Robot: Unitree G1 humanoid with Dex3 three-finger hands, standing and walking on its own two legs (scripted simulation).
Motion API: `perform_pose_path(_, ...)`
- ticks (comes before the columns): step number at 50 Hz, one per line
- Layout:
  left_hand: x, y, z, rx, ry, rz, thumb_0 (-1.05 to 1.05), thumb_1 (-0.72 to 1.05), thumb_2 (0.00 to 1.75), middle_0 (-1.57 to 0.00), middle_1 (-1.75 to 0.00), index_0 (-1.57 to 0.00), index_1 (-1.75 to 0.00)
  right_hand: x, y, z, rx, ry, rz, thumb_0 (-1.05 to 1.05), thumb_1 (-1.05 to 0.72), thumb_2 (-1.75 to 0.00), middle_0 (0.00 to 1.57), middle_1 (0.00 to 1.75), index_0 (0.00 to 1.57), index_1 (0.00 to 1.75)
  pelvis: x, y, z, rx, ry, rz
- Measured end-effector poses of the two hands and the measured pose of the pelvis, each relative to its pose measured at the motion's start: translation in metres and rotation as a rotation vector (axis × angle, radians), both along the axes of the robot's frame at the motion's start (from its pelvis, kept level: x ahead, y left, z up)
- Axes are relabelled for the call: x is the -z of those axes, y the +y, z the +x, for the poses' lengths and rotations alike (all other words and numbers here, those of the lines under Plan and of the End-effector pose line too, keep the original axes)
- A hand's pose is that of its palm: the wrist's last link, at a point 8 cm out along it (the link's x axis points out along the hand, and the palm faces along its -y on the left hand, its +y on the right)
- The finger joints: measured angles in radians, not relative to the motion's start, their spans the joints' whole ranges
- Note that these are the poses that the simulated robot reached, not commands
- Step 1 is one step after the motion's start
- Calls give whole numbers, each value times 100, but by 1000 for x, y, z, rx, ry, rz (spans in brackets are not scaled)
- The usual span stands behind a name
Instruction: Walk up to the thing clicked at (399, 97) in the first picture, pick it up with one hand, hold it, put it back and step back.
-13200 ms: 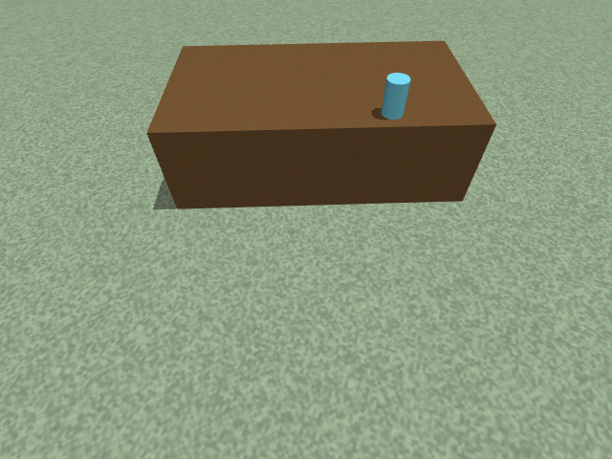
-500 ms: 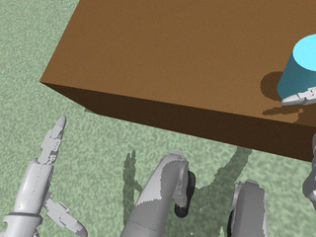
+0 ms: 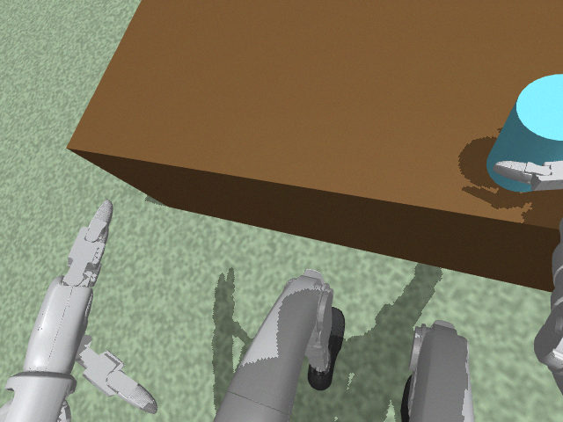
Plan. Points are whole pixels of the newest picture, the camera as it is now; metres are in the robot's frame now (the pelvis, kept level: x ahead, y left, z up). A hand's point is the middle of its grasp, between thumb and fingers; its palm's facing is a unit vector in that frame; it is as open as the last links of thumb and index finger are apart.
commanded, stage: settle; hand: right
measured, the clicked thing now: (537, 140) +0.53 -0.17 -0.05
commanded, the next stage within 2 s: lift in 0.96 s
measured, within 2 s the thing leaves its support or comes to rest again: leaves its support in 0.36 s
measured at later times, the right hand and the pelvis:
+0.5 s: hand (551, 142) +0.50 -0.17 -0.02, palm faces +0.07 +1.00 +0.00, open 11.5 cm; pelvis +0.01 +0.00 +0.04, yaw +1 degrees
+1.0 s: hand (559, 112) +0.52 -0.17 +0.02, palm faces +0.08 +1.00 +0.01, open 11.6 cm; pelvis +0.03 +0.00 +0.06, yaw +0 degrees
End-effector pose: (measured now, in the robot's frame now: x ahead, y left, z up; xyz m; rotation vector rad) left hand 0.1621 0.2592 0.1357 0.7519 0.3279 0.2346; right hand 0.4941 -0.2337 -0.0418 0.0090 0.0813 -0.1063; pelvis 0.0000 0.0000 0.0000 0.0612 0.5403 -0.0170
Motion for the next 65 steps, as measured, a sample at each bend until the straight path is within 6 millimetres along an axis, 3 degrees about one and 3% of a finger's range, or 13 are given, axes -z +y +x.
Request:
perform_pose_path(8,-6,-8,-3,19,-1,-17,-1,-56,7,-7,-5,-6,-7,-1,2,0,-29,13,-10,0,37,-74,63,74,69,78,-4,1,1,-1,4,-1)
perform_pose_path(17,-5,0,-5,-45,32,-48,-1,-56,8,-7,-5,-6,-7,-7,7,-10,-45,84,3,-2,48,-88,61,87,66,91,-20,-1,7,-3,-13,5)
perform_pose_path(26,-2,-6,8,-51,47,-112,-1,-56,8,-7,-5,-6,-7,-30,7,-14,-32,78,-3,-2,53,-92,62,89,67,93,-40,-4,15,-4,-35,8)
perform_pose_path(42,0,3,13,-85,86,-148,-1,-55,8,-6,-5,-5,-6,-59,9,3,-37,54,-1,-2,54,-95,60,93,65,97,-55,-2,23,-6,-44,-1)
perform_pose_path(56,0,9,17,-92,94,-189,-1,-54,7,-6,-5,-5,-6,-72,20,-4,-29,62,6,-1,55,-97,58,97,63,101,-67,5,28,-6,-61,-14)
perform_pose_path(65,-16,6,18,-72,65,-205,-1,-53,6,-6,-5,-5,-5,-88,21,-15,-24,52,5,-2,57,-99,59,97,64,101,-79,6,30,-7,-88,-18)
